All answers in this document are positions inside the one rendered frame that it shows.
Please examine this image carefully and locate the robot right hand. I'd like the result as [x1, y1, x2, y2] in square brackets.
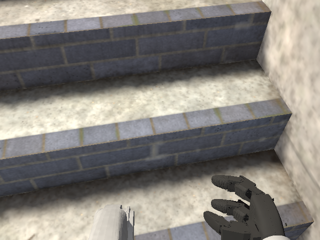
[203, 175, 287, 240]

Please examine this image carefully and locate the left robot thigh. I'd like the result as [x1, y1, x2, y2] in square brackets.
[88, 204, 135, 240]

